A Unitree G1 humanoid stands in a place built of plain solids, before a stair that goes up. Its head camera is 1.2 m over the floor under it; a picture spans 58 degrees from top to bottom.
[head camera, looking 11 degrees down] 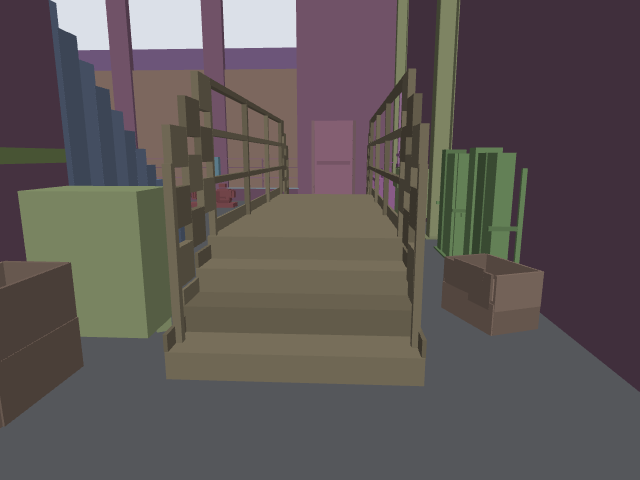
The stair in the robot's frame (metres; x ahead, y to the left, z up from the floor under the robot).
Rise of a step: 0.16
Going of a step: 0.28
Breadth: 1.40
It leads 3 degrees to the right of straight ahead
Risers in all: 4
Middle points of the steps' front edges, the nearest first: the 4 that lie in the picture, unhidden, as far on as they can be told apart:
2.14 0.14 0.16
2.42 0.13 0.32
2.70 0.11 0.48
2.98 0.10 0.64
